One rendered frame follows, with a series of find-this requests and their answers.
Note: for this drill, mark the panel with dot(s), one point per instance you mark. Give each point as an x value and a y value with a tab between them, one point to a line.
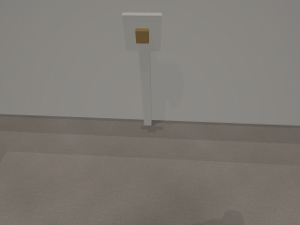
151	21

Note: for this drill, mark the button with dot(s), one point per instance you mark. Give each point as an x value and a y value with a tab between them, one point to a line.
142	35

